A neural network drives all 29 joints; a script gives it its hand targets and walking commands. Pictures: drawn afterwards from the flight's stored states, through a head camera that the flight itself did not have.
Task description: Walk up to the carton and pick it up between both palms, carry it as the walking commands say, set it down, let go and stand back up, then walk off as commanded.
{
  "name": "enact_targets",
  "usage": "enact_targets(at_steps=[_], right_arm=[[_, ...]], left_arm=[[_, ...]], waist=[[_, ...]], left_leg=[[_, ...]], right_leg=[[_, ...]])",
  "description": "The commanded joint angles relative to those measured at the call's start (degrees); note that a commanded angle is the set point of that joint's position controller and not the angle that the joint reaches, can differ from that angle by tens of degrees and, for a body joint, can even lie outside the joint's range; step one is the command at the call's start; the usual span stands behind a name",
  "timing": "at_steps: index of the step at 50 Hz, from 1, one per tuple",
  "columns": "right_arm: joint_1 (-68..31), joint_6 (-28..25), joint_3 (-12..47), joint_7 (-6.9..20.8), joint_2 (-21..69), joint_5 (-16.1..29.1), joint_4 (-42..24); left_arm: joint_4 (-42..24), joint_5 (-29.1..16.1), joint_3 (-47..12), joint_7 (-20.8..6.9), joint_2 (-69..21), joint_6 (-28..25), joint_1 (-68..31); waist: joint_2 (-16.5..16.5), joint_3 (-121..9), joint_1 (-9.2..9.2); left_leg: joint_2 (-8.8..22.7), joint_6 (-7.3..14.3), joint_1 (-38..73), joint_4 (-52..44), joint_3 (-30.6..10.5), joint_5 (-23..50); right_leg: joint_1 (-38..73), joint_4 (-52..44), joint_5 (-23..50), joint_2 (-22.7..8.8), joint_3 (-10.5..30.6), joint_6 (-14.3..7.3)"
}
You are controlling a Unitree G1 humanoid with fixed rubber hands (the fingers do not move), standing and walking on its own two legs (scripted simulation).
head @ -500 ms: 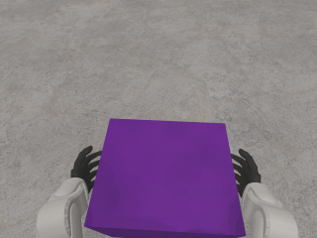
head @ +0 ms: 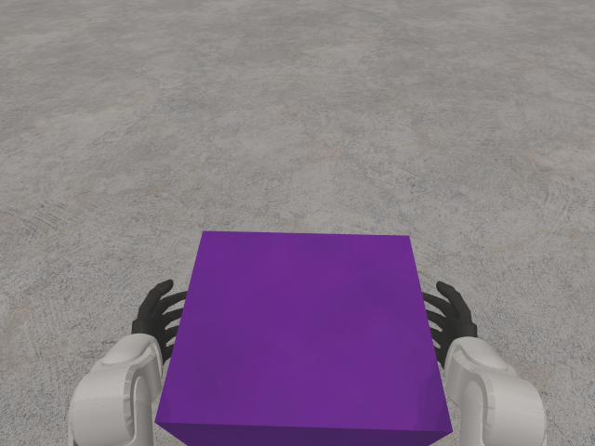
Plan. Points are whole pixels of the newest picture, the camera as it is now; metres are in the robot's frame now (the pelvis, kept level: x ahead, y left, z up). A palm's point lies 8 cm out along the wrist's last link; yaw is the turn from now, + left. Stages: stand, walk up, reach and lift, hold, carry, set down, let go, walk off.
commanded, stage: carry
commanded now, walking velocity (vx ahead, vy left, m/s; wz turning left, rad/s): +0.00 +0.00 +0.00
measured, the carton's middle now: (302, 353) +0.27 +0.01 +0.00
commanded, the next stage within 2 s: none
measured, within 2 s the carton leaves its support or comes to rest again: neither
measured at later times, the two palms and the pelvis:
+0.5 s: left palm (170, 298) +0.30 +0.18 +0.08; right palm (445, 291) +0.32 -0.18 +0.08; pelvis +0.06 -0.01 +0.01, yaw +2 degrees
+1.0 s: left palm (146, 351) +0.23 +0.19 +0.09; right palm (460, 349) +0.24 -0.17 +0.08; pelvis -0.01 -0.01 +0.00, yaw +3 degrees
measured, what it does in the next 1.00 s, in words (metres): stands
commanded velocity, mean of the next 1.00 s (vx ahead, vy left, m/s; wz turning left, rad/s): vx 0.00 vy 0.00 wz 0.00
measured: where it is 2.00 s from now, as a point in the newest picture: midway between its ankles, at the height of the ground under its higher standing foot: outside the picture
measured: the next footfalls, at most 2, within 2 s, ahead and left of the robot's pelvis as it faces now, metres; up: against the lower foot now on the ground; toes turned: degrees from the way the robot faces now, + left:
none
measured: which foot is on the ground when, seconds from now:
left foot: down 0.00-1.00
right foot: down 0.00-1.00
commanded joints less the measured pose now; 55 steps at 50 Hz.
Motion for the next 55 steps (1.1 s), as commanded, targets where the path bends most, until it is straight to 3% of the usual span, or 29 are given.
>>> enact_targets(at_steps=[1, 3, 5, 6, 8, 10, 11, 12, 14, 17, 20, 21, 23, 26, 27, 30, 34, 36, 39, 40, 43, 47, 48, 49, 51, 52, 53, 54, 55], right_arm=[[-22.15, 1.19, 42.95, 12.39, 42.06, 20.16, -1.44], [-24.17, 2.24, 41.77, 12.71, 42.6, 20.73, 0.06], [-26.06, 1.61, 42.26, 13.14, 42.18, 21.68, -1.8], [-26.72, 1.32, 42.46, 13.09, 42.68, 21.45, -1.98], [-25.35, 1.44, 41.12, 13.11, 43.09, 21.26, -0.11], [-26.8, 0.94, 43.05, 13.05, 44.58, 22.47, -2.31], [-27.21, 0.57, 42.74, 13.13, 44.68, 22.2, -1.8], [-26.52, 0.74, 42.78, 13.27, 44.87, 22.24, -1.02], [-30.07, 0.1, 43.68, 13.05, 45.18, 23.15, -4.6], [-27.59, 0.03, 43.57, 13.22, 43.68, 22.86, -3.99], [-25.54, 0.24, 42.58, 13.14, 42.71, 22.28, -2.62], [-24.4, 0.07, 42.49, 13.24, 43.29, 22.37, -2.6], [-22.09, 0.28, 42.86, 13.12, 43.64, 22.19, -2.77], [-26.9, -0.28, 43.33, 13.16, 43.39, 22.72, -5.61], [-27.17, -0.03, 43.71, 12.79, 42.35, 22.03, -6.61], [-25.19, 0.56, 43.15, 13.04, 42.65, 21.7, -4.3], [-26.86, 1.11, 41.76, 13.24, 42.6, 21.74, -2.29], [-28.57, 1.2, 41.1, 13.1, 41.43, 20.92, -1.91], [-29.41, 1.81, 40.68, 13.47, 41.8, 21.26, -1.04], [-29.47, 1.65, 40.22, 13.21, 41.4, 20.77, -0.03], [-32.52, 1.81, 39.87, 13.17, 42.3, 21.31, -0.07], [-32.54, 0.74, 42.12, 13.29, 43.59, 21.7, -2.2], [-33.56, 0.04, 38.11, 13.22, 42.99, 19.19, 3.57], [-32.65, -0.28, 39.65, 13.23, 44.08, 19.93, 2.05], [-30.29, -2.03, 37.12, 13.17, 42.57, 17.26, 6.73], [-31.29, -1.96, 39.86, 13.24, 44.9, 19.82, 2.51], [-29.28, -4.33, 31.97, 13.48, 42.12, 12.67, 16.47], [-34.84, -4.6, 39.78, 13.66, 43.96, 19.02, 1.2], [-31.55, -4.53, 35.96, 13.62, 44.27, 16.52, 9.31]], left_arm=[[-6.94, -21.47, -44.94, -9.07, -41.28, -0.53, -30.93], [-2.99, -20.57, -45.1, -8.51, -42.65, 0.54, -31.21], [-3.06, -20.52, -44.71, -8.75, -42.35, 0.04, -29.87], [-4.14, -21.31, -44.95, -9.14, -42.96, -0.17, -32.14], [-1.99, -20.86, -44.9, -8.86, -44.4, 0.04, -30.22], [-3.46, -21.66, -44.39, -9.16, -45.51, -0.2, -29.88], [-4.95, -22.17, -44.95, -9.35, -45.46, -0.6, -32.15], [-4.94, -20.68, -43.77, -8.95, -44.36, -0.85, -31.03], [-6.14, -22.02, -45.28, -8.95, -46.48, -1.09, -33.13], [-5.2, -19.8, -44.05, -8.24, -44.47, -1.16, -28.87], [-6.38, -20.39, -45.23, -8.23, -43.26, -0.94, -29.99], [-7.62, -20.81, -45.95, -8.24, -43.48, -1.2, -30.28], [-7.55, -21.3, -46.39, -8.22, -43.54, -0.88, -29.63], [-7.21, -21.91, -46.59, -8.52, -44.74, -0.78, -32.09], [-5.89, -21.55, -46.08, -8.62, -44.0, -0.54, -30.06], [-4.01, -20.65, -45.18, -8.42, -43.24, -0.7, -28.54], [-4.62, -21.33, -45.69, -8.56, -42.96, -0.01, -33.7], [-1.79, -20.05, -44.47, -8.63, -42.73, 0.23, -32.84], [-3.54, -21.24, -44.99, -8.47, -42.8, 0.43, -37.23], [-0.36, -20.46, -43.65, -8.72, -42.49, 0.51, -36.07], [0.52, -20.62, -44.11, -8.57, -44.15, 0.32, -36.4], [-0.03, -20.62, -43.66, -9.19, -44.73, -1.07, -35.05], [6.64, -17.47, -39.77, -9.21, -44.2, -1.57, -34.07], [3.97, -18.17, -40.78, -9.07, -43.88, -2.27, -33.53], [6.98, -16.46, -38.6, -9.28, -42.62, -4.34, -33.88], [0.91, -18.94, -42.65, -9.09, -44.68, -4.41, -36.66], [14.2, -12.32, -33.94, -9.36, -40.42, -6.57, -34.87], [2.51, -17.56, -41.94, -9.12, -44.46, -6.92, -37.2], [6.52, -15.51, -39.42, -8.96, -43.27, -6.84, -37.43]], waist=[[-6.74, -16.75, -0.67], [-5.17, -14.44, -0.73], [0.43, -16.89, -0.92], [0.23, -16.58, -0.92], [0.38, -18.51, -0.65], [-1.39, -22.6, -0.89], [-1.59, -22.43, -0.7], [-5.84, -20.75, -0.4], [-3.21, -23.23, -0.2], [-0.67, -21.86, -0.46], [4.58, -21.57, -0.37], [7.06, -24.16, -0.55], [3.99, -24.12, -0.89], [5.22, -21.27, -0.69], [0.34, -19.24, -0.82], [-1.43, -18.87, -1.07], [3.6, -13.74, -1.0], [4.85, -10.85, -0.85], [6.18, -8.69, -0.77], [1.3, -7.34, -0.95], [4.92, -8.77, -0.6], [-0.37, -12.21, -0.25], [1.36, -11.88, -0.34], [-1.15, -11.84, -0.44], [-0.07, -9.83, -0.54], [-0.09, -10.84, -0.23], [-1.61, -9.82, -0.25], [-0.7, -8.23, -0.12], [0.22, -11.26, -0.03]], left_leg=[[3.52, -4.1, -3.81, 3.75, -5.29, -3.42], [4.0, -4.08, 2.78, -6.33, -5.82, 1.15], [5.51, -4.01, 7.06, -0.62, -5.21, 24.23], [5.52, -3.69, 7.18, 1.87, -5.0, 29.24], [4.64, -3.5, 4.55, 0.44, -5.23, 27.52], [5.11, -3.67, 4.44, 1.28, -5.41, 18.57], [3.69, -3.68, 2.51, 1.59, -4.37, 15.82], [2.66, -3.62, -1.01, -1.5, -3.55, 12.7], [1.66, -3.29, -0.01, -4.43, -4.01, 10.27], [3.88, -2.62, 6.45, -3.05, -4.7, 21.89], [5.2, -2.43, 10.36, 2.0, -4.8, 35.52], [5.62, -2.52, 11.32, 0.94, -6.14, 35.04], [6.35, -1.73, 10.04, 1.78, -6.16, 30.52], [7.02, -2.35, 7.53, -0.07, -6.68, 24.09], [7.31, -2.29, 4.77, 0.28, -6.92, 20.59], [7.01, -2.59, 5.02, -0.08, -6.91, 18.31], [8.63, -1.5, 2.73, -2.84, -8.9, 16.95], [8.57, -0.65, -1.32, -6.42, -10.34, 1.53], [7.98, -0.55, -3.37, -7.73, -9.82, -6.15], [8.43, 0.16, -6.08, -8.4, -10.98, -5.89], [7.9, 0.44, -1.29, -8.09, -11.32, -2.94], [7.73, 0.58, -2.79, -7.21, -11.14, -4.74], [6.52, 0.24, -2.79, -6.95, -10.82, -6.7], [5.9, 0.02, -1.63, -5.89, -10.07, -5.91], [5.38, 0.1, -3.0, -6.58, -10.88, -6.62], [5.56, -0.22, -3.32, -6.26, -10.71, -6.13], [3.95, -0.39, -4.87, -4.57, -9.31, -7.33], [3.07, -0.25, -2.48, -4.24, -9.31, -5.54], [2.77, -0.69, -1.35, -2.71, -7.8, -4.46]], right_leg=[[17.07, -8.9, 30.86, -13.71, 13.54, -3.91], [13.77, -4.82, 21.54, -7.22, 4.58, -4.49], [12.65, -0.02, 34.05, -4.2, 1.04, -2.76], [13.41, -0.54, 36.46, -3.96, -0.04, -1.73], [17.04, 1.29, 43.89, -4.9, 0.98, -3.96], [19.45, -0.65, 40.2, -5.12, 0.85, -3.66], [21.81, -1.0, 47.04, -5.3, 1.63, -3.73], [24.9, 0.13, 53.6, -5.37, 1.67, -4.55], [27.65, -0.03, 54.12, -6.07, 1.79, -5.42], [20.11, -0.98, 39.16, -3.98, 0.38, -3.33], [16.0, 0.34, 36.01, -2.31, -1.65, -2.56], [15.92, 0.27, 33.98, -2.72, -0.64, -3.09], [16.28, -0.17, 32.55, -3.1, 0.04, -3.08], [15.47, -1.17, 26.64, -3.19, -0.24, -3.07], [15.91, -2.02, 26.96, -3.6, -0.17, -2.88], [14.69, -0.44, 26.6, -3.49, -0.47, -2.89], [10.26, -1.99, 10.17, -2.35, -1.09, -1.43], [9.18, -5.12, -0.32, -3.35, 1.49, -1.49], [8.26, -5.36, -4.89, -2.75, 0.63, -1.18], [9.17, -5.4, -4.97, -2.85, -0.14, -1.14], [6.25, -6.28, -3.97, -3.4, 2.01, -1.2], [9.95, -6.74, -5.21, -3.17, 1.34, -1.24], [8.58, -8.27, -7.85, -3.57, 2.26, -1.3], [6.87, -8.9, -9.48, -3.21, 1.89, -1.41], [5.18, -10.51, -11.82, -4.67, 3.05, -1.08], [6.52, -10.27, -11.78, -4.6, 3.37, -1.61], [5.42, -11.84, -13.97, -4.71, 3.84, -1.29], [2.87, -12.95, -15.51, -5.39, 4.24, -1.53], [3.53, -12.2, -15.64, -4.76, 3.61, -1.67]])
